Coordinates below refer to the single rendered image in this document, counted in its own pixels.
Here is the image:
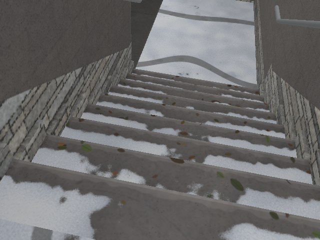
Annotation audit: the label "stairs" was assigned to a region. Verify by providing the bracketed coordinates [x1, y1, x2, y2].
[31, 68, 320, 220]

